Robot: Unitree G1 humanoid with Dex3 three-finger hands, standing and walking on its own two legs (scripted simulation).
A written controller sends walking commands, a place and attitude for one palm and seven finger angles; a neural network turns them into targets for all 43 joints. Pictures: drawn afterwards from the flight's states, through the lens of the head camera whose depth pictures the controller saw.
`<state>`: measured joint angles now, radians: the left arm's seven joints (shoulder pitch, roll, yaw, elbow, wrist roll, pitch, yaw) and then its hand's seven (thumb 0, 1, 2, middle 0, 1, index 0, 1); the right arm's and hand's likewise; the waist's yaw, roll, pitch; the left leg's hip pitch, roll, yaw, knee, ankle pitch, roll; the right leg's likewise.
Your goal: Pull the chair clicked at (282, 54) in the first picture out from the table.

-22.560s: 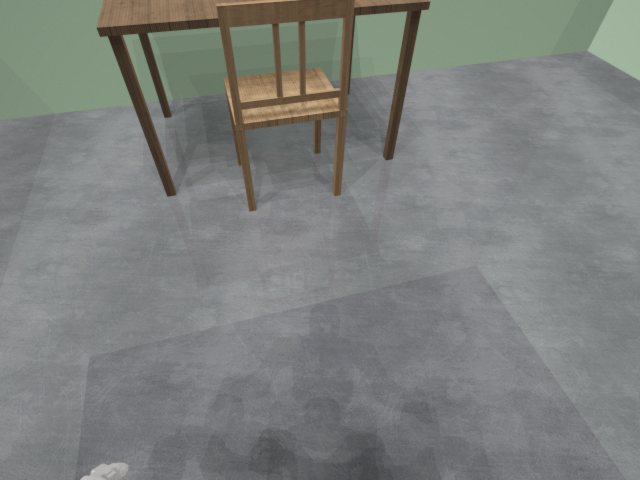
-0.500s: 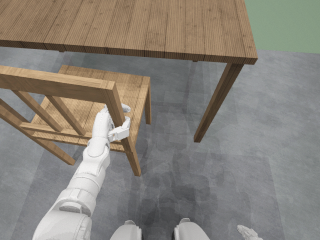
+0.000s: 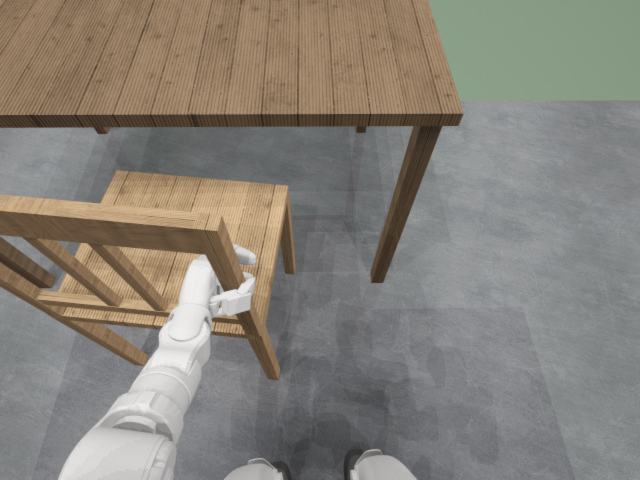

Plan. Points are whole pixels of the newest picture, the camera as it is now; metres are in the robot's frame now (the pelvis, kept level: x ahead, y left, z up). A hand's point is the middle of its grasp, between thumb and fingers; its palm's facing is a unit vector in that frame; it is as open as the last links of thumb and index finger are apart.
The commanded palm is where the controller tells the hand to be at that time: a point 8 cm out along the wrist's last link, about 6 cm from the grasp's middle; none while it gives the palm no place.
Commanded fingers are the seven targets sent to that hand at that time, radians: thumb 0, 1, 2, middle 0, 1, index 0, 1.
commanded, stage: step backward, pulling the chair out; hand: left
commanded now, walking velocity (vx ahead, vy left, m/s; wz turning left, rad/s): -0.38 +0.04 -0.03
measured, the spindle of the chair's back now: (79, 272) +0.42 +0.37 -0.10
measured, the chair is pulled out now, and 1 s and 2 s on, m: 0.09 0.17 0.28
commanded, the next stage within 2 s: none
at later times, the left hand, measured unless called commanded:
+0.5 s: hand (263, 344) +0.29 +0.07 -0.06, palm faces -0.12 -0.98 -0.14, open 5.9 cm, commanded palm +0.31 +0.13 -0.06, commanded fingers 0.00 0.90 0.90 -0.50 -1.45 -0.50 -1.45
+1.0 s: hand (261, 350) +0.28 +0.07 -0.06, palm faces -0.15 -0.98 -0.14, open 5.9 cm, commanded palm +0.29 +0.13 -0.06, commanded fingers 0.00 0.90 0.90 -0.50 -1.45 -0.50 -1.45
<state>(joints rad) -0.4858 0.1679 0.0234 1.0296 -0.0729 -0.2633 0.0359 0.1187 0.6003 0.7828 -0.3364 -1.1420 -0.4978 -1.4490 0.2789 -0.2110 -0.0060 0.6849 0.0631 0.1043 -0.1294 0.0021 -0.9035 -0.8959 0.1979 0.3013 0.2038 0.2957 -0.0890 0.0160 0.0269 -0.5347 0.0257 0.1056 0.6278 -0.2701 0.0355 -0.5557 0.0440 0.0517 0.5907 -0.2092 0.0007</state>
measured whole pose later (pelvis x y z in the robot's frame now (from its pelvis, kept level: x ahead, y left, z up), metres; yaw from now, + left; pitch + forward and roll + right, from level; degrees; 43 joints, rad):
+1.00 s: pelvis -0.07 +0.01 +0.00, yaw +0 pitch +4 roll +2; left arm -0.53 0.10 -0.08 1.07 -0.04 -0.24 0.08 0.10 0.59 0.75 -0.32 -1.26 -0.50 -1.45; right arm 0.25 -0.26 -0.01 0.75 0.05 -0.04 -0.13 0.00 -0.90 -0.90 0.20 0.30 0.20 0.30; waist -0.06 -0.03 0.10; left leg -0.42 -0.02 0.03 0.64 -0.28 0.00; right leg -0.57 -0.04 0.03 0.63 -0.16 0.01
